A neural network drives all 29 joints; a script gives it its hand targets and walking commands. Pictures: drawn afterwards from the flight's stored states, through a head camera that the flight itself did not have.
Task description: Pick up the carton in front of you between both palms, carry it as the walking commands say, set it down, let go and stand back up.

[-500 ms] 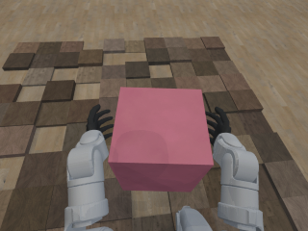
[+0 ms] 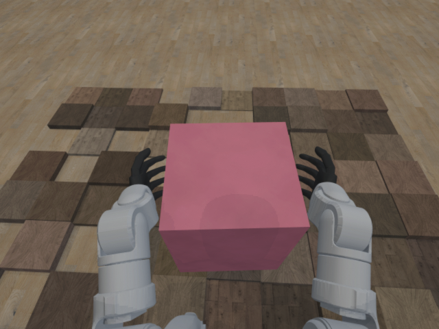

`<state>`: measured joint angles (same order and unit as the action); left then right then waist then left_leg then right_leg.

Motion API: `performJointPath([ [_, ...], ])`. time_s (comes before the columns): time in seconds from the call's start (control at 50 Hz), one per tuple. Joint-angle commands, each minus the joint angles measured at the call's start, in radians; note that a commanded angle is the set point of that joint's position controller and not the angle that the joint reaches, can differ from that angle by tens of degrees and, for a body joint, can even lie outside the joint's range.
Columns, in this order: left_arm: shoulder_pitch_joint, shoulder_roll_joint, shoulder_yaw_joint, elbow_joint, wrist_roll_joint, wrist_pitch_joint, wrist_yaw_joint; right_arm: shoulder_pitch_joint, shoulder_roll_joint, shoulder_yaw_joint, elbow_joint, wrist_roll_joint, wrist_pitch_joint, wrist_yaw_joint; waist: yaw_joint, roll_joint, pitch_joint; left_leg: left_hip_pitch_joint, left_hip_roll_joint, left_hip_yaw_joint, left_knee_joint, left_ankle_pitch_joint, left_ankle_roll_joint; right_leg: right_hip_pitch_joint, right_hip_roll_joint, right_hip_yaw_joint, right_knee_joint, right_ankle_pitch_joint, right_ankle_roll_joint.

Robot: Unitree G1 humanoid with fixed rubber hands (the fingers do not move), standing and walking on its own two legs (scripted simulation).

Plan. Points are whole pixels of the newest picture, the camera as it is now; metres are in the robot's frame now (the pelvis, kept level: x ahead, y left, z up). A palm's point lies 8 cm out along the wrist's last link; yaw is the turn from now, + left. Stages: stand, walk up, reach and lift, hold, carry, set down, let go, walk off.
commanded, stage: carry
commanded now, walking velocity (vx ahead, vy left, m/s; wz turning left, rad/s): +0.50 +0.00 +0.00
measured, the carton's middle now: (228, 203) +0.34 +0.03 +0.01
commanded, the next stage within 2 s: none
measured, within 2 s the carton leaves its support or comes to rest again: neither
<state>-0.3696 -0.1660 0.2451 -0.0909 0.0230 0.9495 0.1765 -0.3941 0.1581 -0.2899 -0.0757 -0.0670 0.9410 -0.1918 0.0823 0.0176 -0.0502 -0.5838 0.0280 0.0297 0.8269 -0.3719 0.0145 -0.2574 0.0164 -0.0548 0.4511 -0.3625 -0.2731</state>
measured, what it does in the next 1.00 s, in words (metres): walks ahead: left foot, then right foot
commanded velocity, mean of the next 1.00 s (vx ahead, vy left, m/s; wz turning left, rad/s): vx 0.50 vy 0.00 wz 0.00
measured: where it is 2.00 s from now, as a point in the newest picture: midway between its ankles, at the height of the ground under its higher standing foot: (238, 140)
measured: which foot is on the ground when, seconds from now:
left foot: up 0.00-0.02, down 0.04-0.42, up 0.44-0.76, down 0.78-1.00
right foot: down 0.00-0.08, up 0.10-0.40, down 0.42-0.80, up 0.82-1.00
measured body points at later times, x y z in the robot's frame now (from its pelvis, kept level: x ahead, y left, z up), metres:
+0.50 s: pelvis +0.34 +0.02 +0.00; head +0.35 +0.02 +0.45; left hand +0.69 +0.18 +0.11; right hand +0.68 -0.14 +0.11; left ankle +0.18 +0.13 -0.62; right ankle +0.41 -0.04 -0.72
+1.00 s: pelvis +0.65 +0.05 +0.02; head +0.68 +0.06 +0.47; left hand +1.02 +0.18 +0.14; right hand +0.99 -0.13 +0.14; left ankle +0.63 +0.14 -0.72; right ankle +0.67 -0.07 -0.66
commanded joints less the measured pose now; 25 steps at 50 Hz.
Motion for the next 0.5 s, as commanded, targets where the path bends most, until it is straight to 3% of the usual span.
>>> performJointPath([
  [0.0,-0.596,-0.698,-0.674,-0.094,-0.205,-0.023,-0.022,-0.486,0.674,0.572,-0.044,0.099,-0.011,-0.007,-0.074,-0.213,-0.385,0.241,-0.039,0.086,-0.230,0.152,0.003,0.120,-0.180,0.094,-0.017,0.352,0.082],
  [0.02,-0.578,-0.683,-0.665,-0.081,-0.191,-0.015,-0.017,-0.469,0.666,0.571,-0.032,0.096,-0.005,-0.005,-0.102,-0.184,-0.384,0.376,-0.066,0.137,-0.302,0.253,0.001,0.046,-0.165,0.049,0.044,0.345,0.102],
  [0.04,-0.586,-0.674,-0.660,-0.087,-0.173,-0.004,-0.015,-0.469,0.660,0.569,-0.013,0.096,-0.003,-0.008,-0.139,-0.083,-0.402,0.516,-0.083,0.104,-0.376,0.252,0.025,-0.021,-0.081,-0.061,0.205,0.464,0.157],
  [0.06,-0.586,-0.665,-0.647,-0.077,-0.166,0.008,-0.015,-0.480,0.644,0.567,0.005,0.090,-0.004,-0.012,-0.155,0.135,-0.444,0.718,0.065,-0.193,-0.418,0.265,0.135,-0.223,-0.027,-0.075,0.450,0.421,0.227],
  [0.08,-0.591,-0.670,-0.632,-0.063,-0.163,0.014,-0.012,-0.455,0.661,0.563,0.023,0.084,0.000,-0.010,-0.203,0.292,-0.395,0.845,0.236,-0.495,-0.477,0.556,0.227,-0.492,0.052,-0.041,0.678,-0.075,0.261],
  [0.1,-0.568,-0.694,-0.616,-0.036,-0.154,0.013,-0.007,-0.445,0.662,0.574,0.001,0.096,0.009,-0.004,-0.195,0.179,-0.391,0.890,0.282,-0.524,-0.428,0.611,0.259,-0.591,0.005,0.053,0.801,-0.136,0.262],
  [0.12,-0.547,-0.704,-0.584,-0.023,-0.139,0.011,-0.006,-0.475,0.689,0.610,-0.030,0.119,0.011,0.003,-0.210,0.061,-0.365,0.911,0.258,-0.486,-0.408,0.586,0.238,-0.668,-0.020,0.089,0.811,-0.130,0.262],
  [0.14,-0.531,-0.713,-0.562,-0.013,-0.121,0.009,-0.006,-0.520,0.721,0.650,-0.053,0.152,0.008,0.013,-0.209,0.039,-0.334,0.917,0.234,-0.442,-0.387,0.610,0.197,-0.720,-0.031,0.083,0.766,-0.135,0.259],
  [0.18,-0.512,-0.711,-0.536,-0.011,-0.087,0.003,0.002,-0.568,0.757,0.714,-0.100,0.214,-0.007,0.030,-0.197,0.072,-0.334,0.877,0.188,-0.358,-0.408,0.549,0.145,-0.668,-0.037,0.069,0.649,-0.078,0.254],
  [0.22,-0.532,-0.679,-0.516,-0.041,-0.064,-0.012,0.012,-0.607,0.751,0.740,-0.139,0.252,-0.018,0.037,-0.192,0.086,-0.327,0.801,0.159,-0.306,-0.445,0.504,0.140,-0.591,-0.020,0.033,0.516,0.026,0.256],
  [0.26,-0.494,-0.640,-0.488,-0.042,-0.029,-0.003,0.029,-0.617,0.754,0.772,-0.152,0.301,-0.009,0.042,-0.168,0.099,-0.300,0.677,0.131,-0.225,-0.471,0.486,0.138,-0.429,-0.011,0.010,0.267,0.207,0.264],
  [0.3,-0.486,-0.609,-0.481,-0.051,-0.014,0.010,0.038,-0.600,0.728,0.762,-0.127,0.315,0.003,0.042,-0.157,0.112,-0.295,0.583,0.113,-0.161,-0.489,0.568,0.122,-0.235,0.015,-0.048,0.112,0.363,0.254],
  [0.32,-0.491,-0.602,-0.487,-0.061,-0.018,0.017,0.038,-0.588,0.717,0.751,-0.114,0.307,0.010,0.038,-0.138,0.119,-0.294,0.537,0.112,-0.136,-0.478,0.635,0.115,-0.124,0.022,-0.069,0.062,0.402,0.247],
  [0.34,-0.502,-0.597,-0.494,-0.071,-0.026,0.024,0.034,-0.577,0.712,0.743,-0.102,0.296,0.016,0.034,-0.097,0.134,-0.316,0.518,0.109,-0.107,-0.397,0.719,0.104,-0.011,0.013,-0.071,0.039,0.457,0.237],
  [0.36,-0.500,-0.592,-0.500,-0.062,-0.034,0.031,0.031,-0.547,0.709,0.734,-0.087,0.283,0.028,0.030,-0.045,0.078,-0.374,0.486,0.064,-0.021,-0.257,0.836,0.078,0.183,0.055,-0.139,-0.005,0.482,0.231],
  [0.38,-0.481,-0.586,-0.506,-0.056,-0.042,0.038,0.027,-0.551,0.689,0.719,-0.095,0.268,0.034,0.023,0.006,0.023,-0.401,0.412,0.022,0.033,-0.070,0.792,0.058,0.343,0.048,-0.147,-0.038,0.497,0.223],
  [0.4,-0.481,-0.586,-0.513,-0.059,-0.056,0.044,0.022,-0.584,0.663,0.693,-0.101,0.249,0.041,0.011,0.031,-0.034,-0.377,0.220,-0.031,0.023,0.151,0.296,0.052,0.450,-0.073,-0.001,-0.010,0.488,0.198],
  [0.42,-0.519,-0.548,-0.516,-0.049,-0.075,0.051,0.030,-0.563,0.645,0.655,-0.082,0.220,0.060,0.000,-0.026,-0.199,-0.468,-0.043,-0.118,-0.029,0.412,-0.167,0.019,0.667,-0.357,0.426,0.074,0.695,0.016],
  [0.44,-0.531,-0.568,-0.548,-0.063,-0.116,0.054,0.036,-0.515,0.605,0.614,-0.095,0.193,0.069,-0.015,0.001,-0.206,-0.518,-0.156,-0.089,-0.070,0.618,-0.158,0.027,0.657,-0.415,0.615,-0.005,0.376,-0.100],
  [0.46,-0.564,-0.597,-0.570,-0.098,-0.157,0.052,0.033,-0.547,0.603,0.589,-0.117,0.188,0.073,-0.027,0.012,-0.147,-0.463,-0.180,-0.048,-0.089,0.614,-0.110,0.039,0.549,-0.368,0.591,-0.046,0.317,-0.085],
  [0.48,-0.640,-0.623,-0.599,-0.152,-0.199,0.052,0.026,-0.579,0.611,0.576,-0.137,0.183,0.071,-0.034,0.000,-0.071,-0.426,-0.175,-0.031,-0.087,0.582,-0.085,0.035,0.465,-0.343,0.523,-0.061,0.362,-0.060],
])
